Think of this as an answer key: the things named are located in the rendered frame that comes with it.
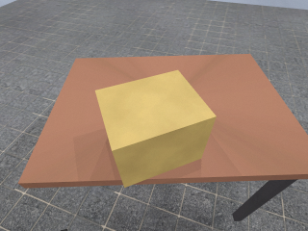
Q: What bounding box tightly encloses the table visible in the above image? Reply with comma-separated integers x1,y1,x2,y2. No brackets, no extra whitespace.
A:
18,54,308,221

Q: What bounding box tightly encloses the carton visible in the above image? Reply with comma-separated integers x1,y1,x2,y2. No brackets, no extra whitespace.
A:
95,70,217,188

